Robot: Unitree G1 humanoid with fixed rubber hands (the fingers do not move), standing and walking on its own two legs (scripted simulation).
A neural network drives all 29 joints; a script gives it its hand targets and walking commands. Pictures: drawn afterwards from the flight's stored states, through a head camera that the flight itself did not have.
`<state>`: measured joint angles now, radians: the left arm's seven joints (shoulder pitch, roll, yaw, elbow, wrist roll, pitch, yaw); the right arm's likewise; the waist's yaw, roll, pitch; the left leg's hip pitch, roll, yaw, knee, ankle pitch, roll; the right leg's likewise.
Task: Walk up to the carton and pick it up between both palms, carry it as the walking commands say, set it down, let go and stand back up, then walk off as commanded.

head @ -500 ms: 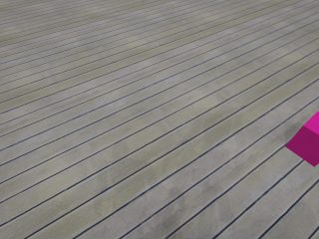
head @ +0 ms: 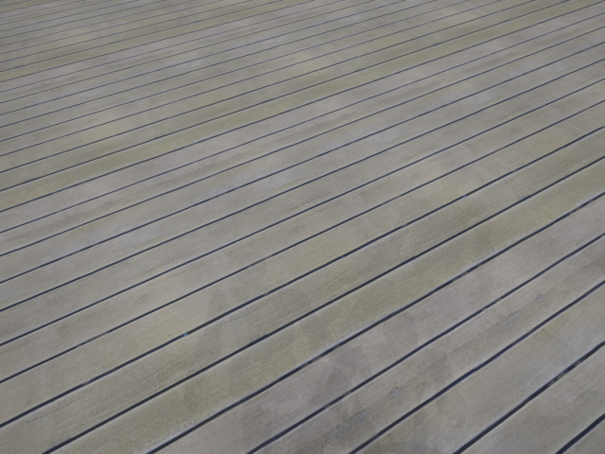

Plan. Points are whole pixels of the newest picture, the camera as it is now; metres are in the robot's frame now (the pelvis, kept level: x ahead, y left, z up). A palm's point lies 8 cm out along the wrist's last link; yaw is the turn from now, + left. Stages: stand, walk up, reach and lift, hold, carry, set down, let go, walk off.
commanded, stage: walk off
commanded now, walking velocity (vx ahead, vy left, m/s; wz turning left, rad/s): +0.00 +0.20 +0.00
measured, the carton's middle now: out of the picture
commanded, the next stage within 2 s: stand in 0.24 s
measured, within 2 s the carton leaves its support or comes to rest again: neither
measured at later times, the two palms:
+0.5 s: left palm out of the picture +0.06 +0.33 -0.12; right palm out of the picture +0.00 -0.13 -0.14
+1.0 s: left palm out of the picture -0.02 +0.35 -0.14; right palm out of the picture -0.03 -0.08 -0.13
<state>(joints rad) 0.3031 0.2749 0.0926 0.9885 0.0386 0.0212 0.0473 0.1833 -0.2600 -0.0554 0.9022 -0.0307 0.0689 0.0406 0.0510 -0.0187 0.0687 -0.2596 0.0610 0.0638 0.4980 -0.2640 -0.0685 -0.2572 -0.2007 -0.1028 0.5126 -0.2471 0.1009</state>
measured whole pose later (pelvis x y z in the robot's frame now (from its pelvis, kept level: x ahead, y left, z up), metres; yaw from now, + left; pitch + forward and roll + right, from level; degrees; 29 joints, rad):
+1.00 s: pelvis +0.01 +0.13 +0.01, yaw -1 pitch -1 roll +0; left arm 0.32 0.14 0.00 1.16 0.01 0.01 0.04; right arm 0.34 -0.13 0.02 1.13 -0.01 -0.02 -0.04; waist -0.01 -0.02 0.01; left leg -0.11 -0.09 0.12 0.28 -0.16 0.11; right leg -0.10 -0.06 -0.10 0.37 -0.25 0.03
